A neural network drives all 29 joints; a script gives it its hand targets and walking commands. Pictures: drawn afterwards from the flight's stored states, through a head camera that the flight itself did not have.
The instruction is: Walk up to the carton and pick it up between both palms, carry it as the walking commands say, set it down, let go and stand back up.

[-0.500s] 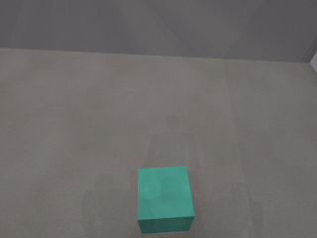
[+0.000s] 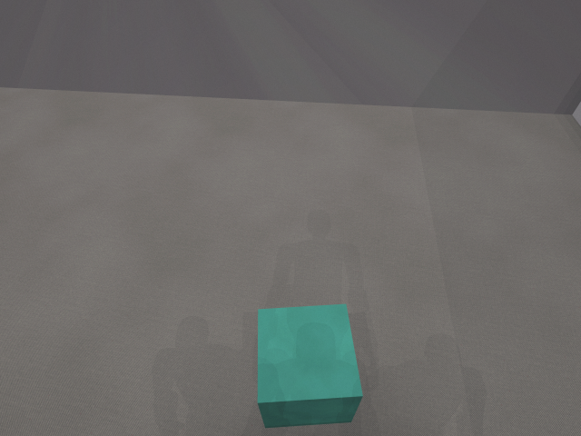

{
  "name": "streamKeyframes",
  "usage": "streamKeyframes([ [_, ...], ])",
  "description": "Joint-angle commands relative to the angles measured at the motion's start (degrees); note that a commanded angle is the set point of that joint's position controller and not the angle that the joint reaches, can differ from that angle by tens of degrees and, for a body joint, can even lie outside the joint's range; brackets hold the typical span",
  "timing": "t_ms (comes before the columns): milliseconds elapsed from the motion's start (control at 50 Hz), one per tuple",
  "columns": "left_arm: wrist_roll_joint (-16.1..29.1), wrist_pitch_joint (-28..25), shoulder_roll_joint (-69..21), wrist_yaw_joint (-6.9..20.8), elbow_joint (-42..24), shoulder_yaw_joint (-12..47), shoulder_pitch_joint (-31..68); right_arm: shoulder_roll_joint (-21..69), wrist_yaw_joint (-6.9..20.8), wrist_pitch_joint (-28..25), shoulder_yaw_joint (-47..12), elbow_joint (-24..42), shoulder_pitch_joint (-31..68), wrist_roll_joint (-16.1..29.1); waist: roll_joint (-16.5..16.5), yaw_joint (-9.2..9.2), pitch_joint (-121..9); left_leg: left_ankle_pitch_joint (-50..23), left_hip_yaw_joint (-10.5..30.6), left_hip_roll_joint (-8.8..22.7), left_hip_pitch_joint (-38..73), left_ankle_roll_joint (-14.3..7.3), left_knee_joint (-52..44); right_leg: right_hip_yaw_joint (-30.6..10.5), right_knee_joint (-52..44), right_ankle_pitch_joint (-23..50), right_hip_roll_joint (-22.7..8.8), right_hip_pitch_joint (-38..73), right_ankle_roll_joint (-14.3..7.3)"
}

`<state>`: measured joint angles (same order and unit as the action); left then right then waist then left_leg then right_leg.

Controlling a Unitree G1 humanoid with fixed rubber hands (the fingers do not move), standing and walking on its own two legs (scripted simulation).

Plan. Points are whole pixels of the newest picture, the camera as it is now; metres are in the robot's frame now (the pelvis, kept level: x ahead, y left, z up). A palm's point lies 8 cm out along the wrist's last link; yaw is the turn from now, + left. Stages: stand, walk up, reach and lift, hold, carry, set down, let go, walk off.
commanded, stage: stand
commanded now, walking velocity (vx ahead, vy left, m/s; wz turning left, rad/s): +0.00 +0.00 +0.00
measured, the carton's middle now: (305, 366) +0.45 +0.01 -0.64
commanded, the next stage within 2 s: reach and lift in 0.08 s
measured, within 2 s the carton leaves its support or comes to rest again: neither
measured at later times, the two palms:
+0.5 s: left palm out of the picture +0.11 +0.21 -0.15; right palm out of the picture +0.13 -0.20 -0.15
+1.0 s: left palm (174, 434) +0.17 +0.22 -0.16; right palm (451, 430) +0.20 -0.22 -0.17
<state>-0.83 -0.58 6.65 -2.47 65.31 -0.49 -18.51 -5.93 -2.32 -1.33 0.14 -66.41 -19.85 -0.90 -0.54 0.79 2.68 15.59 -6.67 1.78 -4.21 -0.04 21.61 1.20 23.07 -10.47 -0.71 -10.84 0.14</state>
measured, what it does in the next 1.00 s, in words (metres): lowers itself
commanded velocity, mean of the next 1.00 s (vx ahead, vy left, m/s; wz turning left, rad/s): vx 0.00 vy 0.00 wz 0.00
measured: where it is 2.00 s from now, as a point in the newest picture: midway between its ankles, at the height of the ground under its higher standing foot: outside the picture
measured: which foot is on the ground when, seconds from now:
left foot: down 0.00-1.00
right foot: down 0.00-1.00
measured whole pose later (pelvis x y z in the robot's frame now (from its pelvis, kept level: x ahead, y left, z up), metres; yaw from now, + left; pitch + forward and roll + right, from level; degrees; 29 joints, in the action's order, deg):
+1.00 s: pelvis -0.09 -0.03 -0.09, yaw +4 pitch +10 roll +1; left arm 0.3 31.9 13.0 3.9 33.4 -9.7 19.1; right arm -9.5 -0.8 34.9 5.2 -27.3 16.0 2.5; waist 0.0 0.8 6.1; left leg 25.0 -0.2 2.0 -47.0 0.6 61.8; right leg 3.4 60.0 -20.5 -0.8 -51.0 -1.9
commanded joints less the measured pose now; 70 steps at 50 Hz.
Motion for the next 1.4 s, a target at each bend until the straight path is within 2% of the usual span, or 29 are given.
streamKeyframes([
  [0, -0.57, -0.43, 3.47, -0.16, -0.06, -0.37, -5.02, -4.64, -0.34, 0.44, 0.99, -0.5, -6.41, -0.14, 1.11, -0.76, 4.21, -5.13, 4.93, 5.96, -3.33, -1.24, -5.21, -5.05, -4.04, 6.8, -4.92, -1.62, -1.13],
  [60, -0.08, -0.26, 3.72, -0.12, -0.52, -0.31, -4.64, -3.23, -0.01, -0.06, 0.39, -0.27, -6.45, 0.52, 1.35, -0.23, 3.11, -5.58, 5.16, 5.49, -2.99, -1.43, -4.9, -5.16, -2.78, 8.21, -4.74, -0.73, -1.36],
  [80, 6.23, 0.74, 6.93, 0.93, -42.04, 4.21, 48.53, -12.44, 0.48, 1.84, -5.09, 46.82, 53.33, 4.92, 7.53, 0.37, -10.59, 13.3, 7.19, -2.27, -28.09, -2.9, 3.51, -3.12, 10.17, -14.27, 1.36, -10.18, -5.81],
  [100, 5.61, 6.4, 8.23, -1.68, -32.07, 2.13, 40.26, -13.26, -1.43, 8.13, -3.23, 36.09, 41.84, 6.35, 3.72, -1.49, -10.6, 12.63, 7.42, 3.58, -25.39, -3.09, 7.57, 1.24, 13.24, -16.41, -1.25, -9.77, -3.8],
  [160, 9.34, 20.34, 6.86, -2.72, -30.6, 3.46, 29.55, -11.74, -2.51, 21.56, -5.13, 35.0, 34.25, 10.13, 0.11, -0.21, -11.1, 10.55, 5.45, 3.91, -26.59, -4.31, 9.24, 2.57, 11.71, -14.82, -4.2, -10.99, -5.11],
  [180, 12.94, 26.37, 4.88, -2.89, -26.98, 6.11, 21.82, -8.44, -2.52, 27.58, -5.25, 29.19, 24.66, 11.37, -1.54, 0.57, -7.71, 3.88, 7.05, 2.39, -29.08, -4.84, 10.6, 1.62, 11.91, -6.97, -2.81, -12.22, -5.38],
  [220, 12.36, 36.49, 6.56, -1.79, -20.45, 8.94, 8.33, -8.02, -1.65, 39.11, -5.32, 20.79, 8.87, 10.51, -0.96, -2.74, -7.13, 2.02, 7.98, -1.32, -23.66, -5.74, 10.44, -0.1, 12.71, -3.94, -0.65, -14.02, -6.11],
  [240, 10.25, 38.5, 7.3, -0.57, -22.15, 6.65, 8.36, -6.78, -0.11, 41.57, -4.31, 21.6, 9.27, 8.92, 2.5, -1.84, -6.73, -1.86, 8.22, -1.73, -27.12, -5.23, 9.88, -2.51, 12.06, 0.58, -1.21, -12.96, -7.31],
  [260, 8.31, 40.43, 7.76, -0.29, -21.35, 4.56, 5.71, -5.73, 0.97, 43.1, -3.4, 19.56, 6.26, 8.07, -0.52, -1.29, -10.3, -6.89, 9.18, -1.9, -27.34, -4.55, 10.1, -3.08, 11.8, 6.76, 0.27, -12.92, -6.03],
  [320, 4.1, 40.38, 4.77, 1.58, -28.1, 3.25, 10.23, -5.22, 2.25, 41.89, -0.43, 27.9, 7.56, 2.47, -1.59, -3.34, -15.43, -18.63, 9.04, -2.31, -25.45, -2.37, 9.93, -3.16, 12.04, 19.88, 1.23, -6.0, -3.91],
  [420, -3.11, 32.08, 5.85, 2.52, -44.2, -5.87, 23.26, -8.99, 1.44, 33.81, 6.77, 48.86, 22.94, -4.52, -0.79, -0.65, -21.68, -23.18, 9.42, -1.43, -29.87, -2.44, 14.57, -2.82, 16.79, 24.57, 0.97, -8.25, -1.89],
  [500, -3.58, 28.78, 5.23, 3.55, -45.94, -6.11, 21.5, -8.49, 3.72, 30.13, 8.54, 47.15, 20.53, -2.35, 5.87, 0.56, -30.43, -24.3, 9.16, -1.83, -31.77, -0.34, 21.71, -2.49, 23.61, 20.93, 1.35, -14.51, -2.1],
  [540, -3.77, 29.79, 6.26, 4.64, -41.96, -6.3, 16.88, -6.02, 3.94, 30.63, 7.42, 47.17, 18.25, -0.31, 5.35, 1.51, -33.04, -26.15, 9.65, -2.57, -30.88, -0.09, 24.43, -2.11, 25.73, 23.48, 1.74, -14.32, -1.44],
  [600, -2.2, 29.89, 6.24, 5.48, -41.17, -4.49, 11.43, -4.43, 4.81, 31.51, 4.61, 47.1, 12.87, 0.42, 1.7, -1.12, -31.86, -22.05, 8.44, -3.86, -33.98, -0.58, 25.57, -1.49, 26.34, 25.6, 0.94, -13.66, -0.92],
  [680, 0.52, 29.79, 6.83, 5.05, -44.96, -3.56, 18.86, -7.71, 4.9, 31.61, 5.93, 46.82, 18.57, 0.2, 0.29, -2.97, -25.58, -4.18, 7.39, -3.59, -39.65, -0.62, 22.88, 0.75, 25.03, 6.93, 2.23, -17.5, -0.94],
  [760, 1.69, 29.85, 7.72, 5.99, -42.73, -6.8, 32.24, -7.4, 3.88, 31.68, 5.78, 49.29, 30.72, 3.29, 2.62, -0.21, -16.03, 13.16, 6.33, -2.64, -45.57, -2.01, 23.7, 0.24, 24.75, -15.32, 2.34, -21.87, -1.27],
  [880, 1.21, 31.43, 14.11, 6.54, -40.53, -11.85, 49.66, -7.6, 1.19, 35.41, 6.3, 48.23, 47.41, 4.35, -0.36, 1.34, -17.99, 17.82, 4.16, -2.51, -47.35, -2.71, 29.05, -3.82, 25.39, -27.94, 1.25, -17.06, -0.19],
  [920, 0.75, 32.21, 13.19, 6.46, -33.33, -10.29, 48.24, -8.22, 0.65, 36.37, 5.4, 44.34, 48.46, 2.44, -4.6, 0.11, -15.06, 15.64, 3.67, -2.5, -48.0, -3.2, 30.4, -4.21, 25.16, -26.76, 1.12, -16.6, 0.68],
  [960, 1.59, 31.84, 13.55, 6.84, -34.6, -10.88, 53.83, -7.5, 0.19, 36.09, 6.2, 43.26, 51.94, 3.2, -2.85, -0.11, -18.34, 13.93, 4.47, -2.18, -45.6, -3.12, 29.89, -3.91, 24.95, -21.69, 0.85, -20.76, 0.93],
  [980, 1.98, 32.15, 14.84, 6.83, -29.67, -10.79, 53.48, -7.28, -0.13, 36.57, 5.18, 38.8, 53.7, 3.64, -4.77, 1.79, -18.97, 13.32, 3.79, -2.19, -46.04, -3.13, 30.96, -3.35, 24.76, -22.66, 0.35, -17.37, 1.6],
  [1020, 2.34, 31.83, 14.2, 6.72, -27.17, -9.57, 61.69, -8.49, 0.1, 35.6, 8.14, 33.92, 57.59, 3.69, 1.9, 0.22, -17.5, 15.19, 4.33, -2.44, -45.99, -2.07, 29.59, -2.23, 25.82, -21.6, 0.46, -24.09, 0.52],
  [1140, 3.15, 27.15, 15.18, 5.2, -24.87, -10.85, 71.86, -9.38, 0.18, 30.15, 11.69, 28.77, 69.62, 2.83, 4.01, 0.23, -25.98, 11.19, 3.79, -2.9, -51.64, -1.04, 30.83, -1.12, 30.2, -12.62, 2.18, -27.05, 0.46],
  [1180, 3.21, 26.09, 16.3, 4.59, -27.45, -11.09, 72.85, -10.78, 0.52, 28.7, 12.03, 29.12, 71.11, 2.4, 2.56, -0.22, -29.85, 9.09, 3.49, -3.0, -52.44, -0.77, 31.67, -1.33, 30.56, -10.98, 2.44, -26.85, 0.83],
  [1200, 2.15, 25.91, 16.14, 4.11, -24.51, -12.53, 71.2, -12.07, 0.49, 28.27, 12.7, 28.63, 73.92, 1.33, 1.17, 3.09, -35.23, 6.28, 2.57, -3.62, -53.08, -0.12, 33.52, -2.1, 32.12, -8.5, 2.56, -24.75, 0.62],
  [1220, 3.87, 25.51, 16.41, 3.85, -24.67, -10.86, 74.46, -12.82, 0.65, 27.93, 12.18, 27.67, 75.27, 1.31, 0.49, 0.07, -37.14, 7.53, 3.39, -3.16, -54.21, 0.02, 33.42, -1.61, 32.85, -8.02, 2.32, -25.04, 0.59],
  [1240, 4.29, 25.55, 15.95, 3.94, -18.72, -11.33, 72.57, -9.75, 0.35, 28.27, 9.15, 25.28, 75.16, 1.99, -1.28, 3.56, -35.71, 8.65, 2.23, -4.2, -55.28, -0.6, 34.22, -2.67, 31.85, -11.01, 1.91, -23.84, 0.9],
  [1260, 5.36, 24.9, 17.54, 3.55, -23.96, -10.71, 79.46, -13.06, 0.47, 27.6, 11.89, 27.3, 79.76, 1.52, -1.8, 0.01, -37.8, 10.01, 3.27, -3.21, -56.85, -0.3, 34.11, -1.28, 32.58, -11.16, 2.75, -24.78, 1.11],
  [1280, 4.53, 25.01, 17.19, 3.2, -21.72, -11.15, 74.91, -11.57, 0.64, 27.55, 9.81, 25.95, 76.55, 1.85, -2.23, 2.02, -38.24, 7.36, 3.04, -3.92, -56.15, -0.34, 33.95, -1.75, 32.23, -9.88, 2.52, -24.78, 1.2],
  [1380, 5.37, 19.38, 19.84, 2.94, -21.44, -15.11, 76.65, -11.73, -0.46, 23.52, 8.94, 27.5, 78.51, 1.21, -5.59, 2.73, -53.83, 2.61, 2.36, -4.71, -65.54, 0.14, 35.45, -4.78, 35.13, 7.38, 2.43, -12.02, 1.04],
])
